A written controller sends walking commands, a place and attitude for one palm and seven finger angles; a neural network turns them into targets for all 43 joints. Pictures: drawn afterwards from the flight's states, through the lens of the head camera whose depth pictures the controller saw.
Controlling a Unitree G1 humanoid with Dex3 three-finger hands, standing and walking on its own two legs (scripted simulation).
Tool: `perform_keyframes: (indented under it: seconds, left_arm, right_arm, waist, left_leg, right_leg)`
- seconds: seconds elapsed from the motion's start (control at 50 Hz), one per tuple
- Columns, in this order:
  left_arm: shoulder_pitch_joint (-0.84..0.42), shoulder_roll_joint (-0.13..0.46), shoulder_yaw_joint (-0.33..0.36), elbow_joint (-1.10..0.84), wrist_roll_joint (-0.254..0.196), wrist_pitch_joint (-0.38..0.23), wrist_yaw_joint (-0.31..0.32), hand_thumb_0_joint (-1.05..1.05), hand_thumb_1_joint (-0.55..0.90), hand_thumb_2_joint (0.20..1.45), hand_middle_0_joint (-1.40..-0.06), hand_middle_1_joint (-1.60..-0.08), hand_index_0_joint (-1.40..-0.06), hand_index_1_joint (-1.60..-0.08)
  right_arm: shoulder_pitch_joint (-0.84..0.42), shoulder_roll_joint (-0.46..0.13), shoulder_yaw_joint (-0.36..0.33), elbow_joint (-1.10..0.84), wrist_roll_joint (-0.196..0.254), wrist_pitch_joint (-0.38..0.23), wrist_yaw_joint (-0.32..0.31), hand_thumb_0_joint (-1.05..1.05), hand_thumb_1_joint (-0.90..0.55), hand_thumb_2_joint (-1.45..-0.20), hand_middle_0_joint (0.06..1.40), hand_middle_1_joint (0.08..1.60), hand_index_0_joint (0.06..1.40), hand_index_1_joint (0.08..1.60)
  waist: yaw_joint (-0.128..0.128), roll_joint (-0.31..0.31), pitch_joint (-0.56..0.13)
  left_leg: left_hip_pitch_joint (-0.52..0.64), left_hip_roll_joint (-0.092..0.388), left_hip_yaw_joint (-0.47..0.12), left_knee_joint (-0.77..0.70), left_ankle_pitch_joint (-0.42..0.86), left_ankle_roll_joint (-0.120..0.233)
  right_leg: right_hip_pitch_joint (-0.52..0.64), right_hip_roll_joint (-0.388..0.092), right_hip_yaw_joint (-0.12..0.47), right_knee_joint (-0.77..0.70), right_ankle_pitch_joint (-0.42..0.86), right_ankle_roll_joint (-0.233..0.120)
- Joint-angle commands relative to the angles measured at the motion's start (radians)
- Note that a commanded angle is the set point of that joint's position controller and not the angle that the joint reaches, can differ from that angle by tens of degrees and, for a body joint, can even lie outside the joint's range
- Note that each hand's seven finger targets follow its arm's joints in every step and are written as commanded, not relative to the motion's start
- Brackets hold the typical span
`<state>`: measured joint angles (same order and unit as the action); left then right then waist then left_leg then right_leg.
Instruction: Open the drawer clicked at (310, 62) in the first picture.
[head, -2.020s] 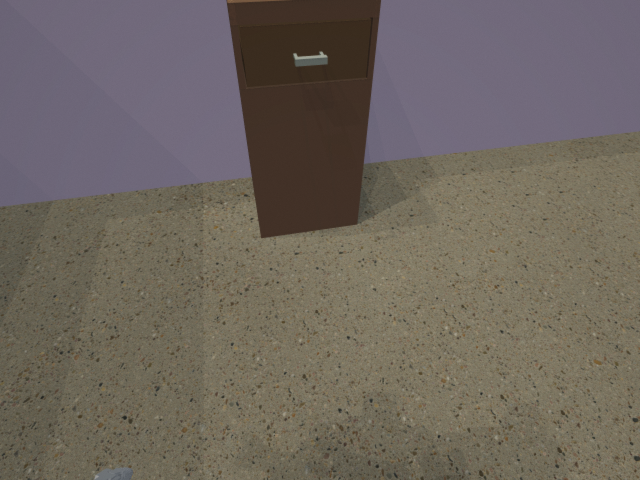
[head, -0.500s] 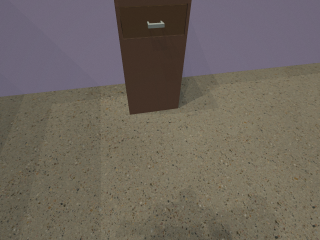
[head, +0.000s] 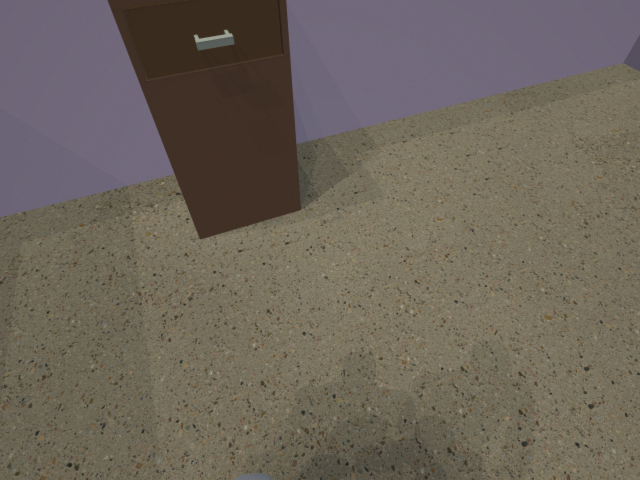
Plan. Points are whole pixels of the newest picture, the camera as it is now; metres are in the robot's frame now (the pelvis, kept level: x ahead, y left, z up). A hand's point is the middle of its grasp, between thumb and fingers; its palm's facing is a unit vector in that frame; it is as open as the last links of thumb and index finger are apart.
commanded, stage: walk to a spot facing it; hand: left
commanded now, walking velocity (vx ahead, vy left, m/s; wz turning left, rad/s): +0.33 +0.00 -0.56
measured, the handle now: (213, 38) +1.14 +0.41 +0.03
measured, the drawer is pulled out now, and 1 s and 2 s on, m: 0.00 0.00 0.00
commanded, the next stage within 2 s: turn to face it in 1.16 s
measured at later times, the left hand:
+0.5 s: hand (184, 404) +0.25 +0.26 -0.18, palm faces -0.20 -0.96 -0.18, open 7.3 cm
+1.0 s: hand (341, 237) +0.61 +0.02 -0.17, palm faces -0.62 -0.77 -0.14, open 7.3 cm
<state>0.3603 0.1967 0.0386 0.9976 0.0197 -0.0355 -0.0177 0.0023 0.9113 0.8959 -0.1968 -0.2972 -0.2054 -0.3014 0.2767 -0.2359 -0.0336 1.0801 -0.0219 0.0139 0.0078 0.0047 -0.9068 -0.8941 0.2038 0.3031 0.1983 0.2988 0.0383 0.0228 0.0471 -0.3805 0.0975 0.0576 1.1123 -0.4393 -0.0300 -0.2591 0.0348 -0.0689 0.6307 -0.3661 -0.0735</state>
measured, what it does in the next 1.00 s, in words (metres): walks ahead, turning right: left foot, then right foot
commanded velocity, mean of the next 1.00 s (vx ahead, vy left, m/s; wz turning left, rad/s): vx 0.31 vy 0.00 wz -0.56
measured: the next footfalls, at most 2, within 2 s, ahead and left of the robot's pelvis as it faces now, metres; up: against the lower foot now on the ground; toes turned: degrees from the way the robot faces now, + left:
left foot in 0.38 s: +0.32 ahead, +0.13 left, +0.00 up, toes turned -7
right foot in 1.00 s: +0.47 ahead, -0.17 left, +0.00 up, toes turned -43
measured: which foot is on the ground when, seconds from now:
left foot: up 0.00-0.36, down 0.38-1.00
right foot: down 0.00-0.38, up 0.40-0.98, down 1.00-1.00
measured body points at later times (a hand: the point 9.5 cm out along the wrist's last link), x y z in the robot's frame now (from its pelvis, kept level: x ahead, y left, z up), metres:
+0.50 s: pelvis +0.21 +0.06 +0.00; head +0.24 +0.08 +0.45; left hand +0.26 +0.31 -0.16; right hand +0.28 -0.19 -0.11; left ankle +0.28 +0.14 -0.72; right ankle +0.07 -0.04 -0.62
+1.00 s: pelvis +0.40 -0.04 -0.01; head +0.44 -0.06 +0.43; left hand +0.65 +0.06 -0.15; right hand +0.18 -0.13 -0.15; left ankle +0.30 +0.14 -0.70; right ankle +0.44 -0.14 -0.73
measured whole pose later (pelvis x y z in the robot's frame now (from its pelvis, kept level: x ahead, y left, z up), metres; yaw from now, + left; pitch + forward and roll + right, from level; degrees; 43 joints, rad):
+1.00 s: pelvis +0.40 -0.04 -0.01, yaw -34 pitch +0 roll +0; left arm 0.08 0.18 0.05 0.90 0.04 -0.01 -0.06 0.00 0.91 0.90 -0.19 -0.30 -0.20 -0.30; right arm 0.53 -0.13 -0.02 1.09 -0.02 -0.04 0.00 0.00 -0.91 -0.89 0.20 0.30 0.20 0.30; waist -0.07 -0.01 0.09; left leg 0.01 0.19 0.42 0.71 -0.49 -0.06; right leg -0.45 -0.01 -0.18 0.63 -0.19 -0.10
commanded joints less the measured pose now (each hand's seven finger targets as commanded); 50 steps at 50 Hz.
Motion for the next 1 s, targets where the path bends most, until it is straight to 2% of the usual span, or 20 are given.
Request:
perform_keyframes:
  seconds: [0.0, 0.08, 0.18, 0.26, 0.3, 0.32, 0.34, 0.36, 0.38, 0.4, 0.44, 0.52, 0.66, 0.82, 0.86, 0.9, 0.92, 0.94, 0.96, 0.98]
  left_arm:
    - [0.104, 0.168, 0.042, -0.025, 0.003, -0.028, 0.025, 0.000, 0.900, 0.900, -0.200, -0.300, -0.200, -0.300]
    - [0.125, 0.154, 0.041, -0.006, 0.003, -0.040, 0.026, 0.000, 0.900, 0.900, -0.200, -0.300, -0.200, -0.300]
    - [0.153, 0.135, 0.040, 0.010, 0.007, -0.040, 0.037, 0.000, 0.900, 0.900, -0.200, -0.300, -0.200, -0.300]
    - [0.138, 0.143, 0.044, 0.006, 0.013, -0.031, 0.044, 0.000, 0.900, 0.900, -0.200, -0.300, -0.200, -0.300]
    - [0.092, 0.164, 0.052, -0.012, 0.009, -0.031, 0.044, 0.000, 0.900, 0.900, -0.200, -0.300, -0.200, -0.300]
    - [0.060, 0.174, 0.057, -0.019, 0.004, -0.032, 0.042, 0.000, 0.900, 0.900, -0.200, -0.300, -0.200, -0.300]
    - [0.057, 0.155, 0.059, -0.027, -0.004, -0.033, 0.036, 0.000, 0.900, 0.900, -0.200, -0.300, -0.200, -0.300]
    - [0.110, 0.088, 0.057, -0.034, -0.016, -0.027, 0.025, 0.000, 0.900, 0.900, -0.200, -0.300, -0.200, -0.300]
    - [0.107, 0.067, 0.051, -0.058, -0.018, -0.033, 0.017, 0.000, 0.900, 0.900, -0.200, -0.300, -0.200, -0.300]
    - [0.038, 0.091, 0.056, -0.072, -0.009, -0.029, 0.017, 0.000, 0.900, 0.900, -0.200, -0.300, -0.200, -0.300]
    - [-0.021, 0.079, 0.061, -0.068, 0.007, -0.013, 0.000, 0.000, 0.900, 0.900, -0.200, -0.300, -0.200, -0.300]
    - [0.019, 0.027, 0.058, -0.058, 0.017, 0.045, -0.022, 0.000, 0.900, 0.900, -0.200, -0.300, -0.200, -0.300]
    - [-0.157, 0.025, 0.055, -0.119, 0.020, 0.061, -0.034, 0.000, 0.900, 0.900, -0.200, -0.300, -0.200, -0.300]
    - [-0.385, 0.005, 0.028, -0.179, 0.010, 0.045, -0.040, 0.000, 0.900, 0.900, -0.200, -0.300, -0.200, -0.300]
    - [-0.365, 0.018, 0.029, -0.176, 0.011, 0.038, -0.035, 0.000, 0.900, 0.900, -0.200, -0.300, -0.200, -0.300]
    - [-0.250, 0.046, 0.041, -0.148, 0.013, 0.027, -0.031, 0.000, 0.900, 0.900, -0.200, -0.300, -0.200, -0.300]
    - [-0.145, 0.071, 0.050, -0.116, 0.016, 0.018, -0.027, 0.000, 0.900, 0.900, -0.200, -0.300, -0.200, -0.300]
    - [0.008, 0.124, 0.068, -0.073, 0.016, 0.004, -0.023, 0.000, 0.900, 0.900, -0.200, -0.300, -0.200, -0.300]
    - [0.102, 0.235, 0.089, -0.054, 0.014, -0.007, -0.009, 0.000, 0.900, 0.900, -0.200, -0.300, -0.200, -0.300]
    - [0.130, 0.314, 0.105, -0.045, -0.012, -0.002, 0.006, 0.000, 0.900, 0.900, -0.200, -0.300, -0.200, -0.300]
  right_arm:
    - [-0.173, -0.069, -0.031, -0.166, -0.002, -0.060, 0.000, 0.000, -0.900, -0.900, 0.200, 0.300, 0.200, 0.300]
    - [-0.162, -0.037, -0.035, -0.181, 0.001, -0.047, 0.008, 0.000, -0.900, -0.900, 0.200, 0.300, 0.200, 0.300]
    - [-0.275, -0.023, -0.032, -0.244, 0.005, -0.056, 0.015, 0.000, -0.900, -0.900, 0.200, 0.300, 0.200, 0.300]
    - [-0.321, -0.010, -0.026, -0.274, 0.009, -0.069, 0.017, 0.000, -0.900, -0.900, 0.200, 0.300, 0.200, 0.300]
    - [-0.226, -0.031, -0.033, -0.254, 0.011, -0.078, 0.007, 0.000, -0.900, -0.900, 0.200, 0.300, 0.200, 0.300]
    - [-0.094, -0.054, -0.039, -0.212, 0.009, -0.083, -0.005, 0.000, -0.900, -0.900, 0.200, 0.300, 0.200, 0.300]
    - [0.064, -0.111, -0.054, -0.165, 0.003, -0.086, -0.020, 0.000, -0.900, -0.900, 0.200, 0.300, 0.200, 0.300]
    - [0.193, -0.241, -0.085, -0.137, -0.012, -0.088, -0.029, 0.000, -0.900, -0.900, 0.200, 0.300, 0.200, 0.300]
    - [0.240, -0.273, -0.083, -0.133, -0.008, -0.083, -0.026, 0.000, -0.900, -0.900, 0.200, 0.300, 0.200, 0.300]
    - [0.158, -0.226, -0.072, -0.153, -0.002, -0.077, -0.023, 0.000, -0.900, -0.900, 0.200, 0.300, 0.200, 0.300]
    - [0.018, -0.093, -0.038, -0.174, 0.001, -0.092, -0.024, 0.000, -0.900, -0.900, 0.200, 0.300, 0.200, 0.300]
    - [-0.009, -0.024, -0.020, -0.151, 0.003, -0.112, -0.030, 0.000, -0.900, -0.900, 0.200, 0.300, 0.200, 0.300]
    - [0.134, -0.035, -0.026, -0.101, 0.009, -0.121, -0.034, 0.000, -0.900, -0.900, 0.200, 0.300, 0.200, 0.300]
    - [0.261, -0.062, -0.026, -0.042, -0.007, -0.100, -0.037, 0.000, -0.900, -0.900, 0.200, 0.300, 0.200, 0.300]
    - [0.268, -0.074, -0.032, -0.041, -0.007, -0.095, -0.035, 0.000, -0.900, -0.900, 0.200, 0.300, 0.200, 0.300]
    - [0.231, -0.108, -0.040, -0.059, -0.004, -0.093, -0.035, 0.000, -0.900, -0.900, 0.200, 0.300, 0.200, 0.300]
    - [0.204, -0.125, -0.045, -0.072, 0.000, -0.090, -0.033, 0.000, -0.900, -0.900, 0.200, 0.300, 0.200, 0.300]
    - [0.172, -0.136, -0.045, -0.092, 0.009, -0.088, -0.025, 0.000, -0.900, -0.900, 0.200, 0.300, 0.200, 0.300]
    - [0.202, -0.076, -0.034, -0.124, 0.024, -0.084, -0.012, 0.000, -0.900, -0.900, 0.200, 0.300, 0.200, 0.300]
    - [0.148, -0.030, -0.028, -0.162, 0.028, -0.085, -0.021, 0.000, -0.900, -0.900, 0.200, 0.300, 0.200, 0.300]
  waist:
    - [0.002, -0.037, 0.024]
    - [-0.016, -0.081, 0.014]
    - [0.015, -0.138, 0.033]
    - [0.024, -0.163, 0.038]
    - [-0.026, -0.164, 0.004]
    - [-0.088, -0.143, -0.048]
    - [-0.144, -0.093, -0.140]
    - [-0.173, 0.184, -0.280]
    - [-0.156, 0.290, -0.301]
    - [-0.136, 0.133, -0.163]
    - [-0.068, 0.114, -0.008]
    - [0.008, 0.130, 0.029]
    - [-0.029, 0.044, 0.054]
    - [-0.106, 0.091, 0.107]
    - [-0.094, 0.108, 0.086]
    - [-0.038, 0.139, 0.001]
    - [0.015, 0.140, -0.068]
    - [0.093, 0.095, -0.171]
    - [0.114, -0.124, -0.299]
    - [0.097, -0.202, -0.355]
  left_leg:
    - [-0.306, 0.040, -0.039, 0.062, 0.129, -0.015]
    - [-0.321, 0.024, -0.021, -0.014, 0.224, -0.036]
    - [-0.350, 0.016, -0.006, -0.168, 0.260, -0.034]
    - [-0.193, -0.020, 0.014, -0.375, 0.224, -0.008]
    - [0.004, -0.065, 0.034, -0.481, 0.216, 0.010]
    - [0.181, -0.085, 0.044, -0.567, 0.283, 0.021]
    - [0.434, -0.031, 0.006, -0.592, 0.319, 0.036]
    - [0.678, 0.255, -0.331, -0.611, 0.302, 0.110]
    - [0.653, 0.449, -0.608, -0.785, 0.249, 0.192]
    - [0.486, 0.455, -0.585, -0.848, 0.123, 0.229]
    - [0.238, 0.340, -0.371, -0.898, 0.069, 0.147]
    - [0.084, 0.224, -0.033, -0.918, 0.213, 0.085]
    - [0.293, 0.243, 0.073, -0.927, 0.417, 0.112]
    - [0.462, 0.256, 0.212, -0.862, 0.696, 0.129]
    - [0.492, 0.264, 0.253, -0.776, 0.919, 0.121]
    - [0.509, 0.267, 0.294, -0.597, 1.156, 0.104]
    - [0.466, 0.251, 0.310, -0.441, 1.173, 0.082]
    - [0.324, 0.235, 0.317, -0.210, 1.021, 0.042]
    - [-0.032, 0.111, 0.283, 0.096, 0.298, -0.007]
    - [-0.263, -0.020, 0.149, 0.387, -0.182, -0.043]
  right_leg:
    - [0.150, -0.299, 0.464, -0.389, 0.276, -0.139]
    - [0.167, -0.237, 0.361, -0.391, 0.392, -0.117]
    - [0.226, -0.223, 0.347, -0.371, 0.486, -0.111]
    - [0.202, -0.219, 0.353, -0.320, 0.592, -0.089]
    - [0.150, -0.200, 0.342, -0.234, 0.706, -0.078]
    - [0.095, -0.160, 0.305, -0.119, 0.734, -0.053]
    - [-0.011, -0.114, 0.278, 0.065, 0.638, -0.026]
    - [-0.222, 0.016, 0.167, 0.385, 0.178, 0.024]
    - [-0.361, 0.051, 0.135, 0.658, -0.213, 0.045]
    - [-0.386, -0.029, 0.162, 0.741, -0.173, 0.034]
    - [-0.392, -0.100, 0.134, 0.764, 0.004, 0.048]
    - [-0.319, -0.129, 0.090, 0.684, 0.151, 0.072]
    - [-0.533, -0.165, 0.055, 0.539, 0.287, 0.104]
    - [-0.466, -0.112, -0.074, 0.135, 0.211, 0.065]
    - [-0.394, -0.070, -0.114, 0.081, 0.152, 0.034]
    - [-0.239, -0.017, -0.139, 0.032, 0.101, -0.004]
    - [-0.076, 0.010, -0.151, -0.016, 0.111, -0.022]
    - [0.197, -0.012, -0.115, -0.099, 0.217, -0.044]
    - [0.531, -0.263, 0.262, -0.111, 0.381, -0.147]
    - [0.613, -0.458, 0.653, -0.206, 0.639, -0.256]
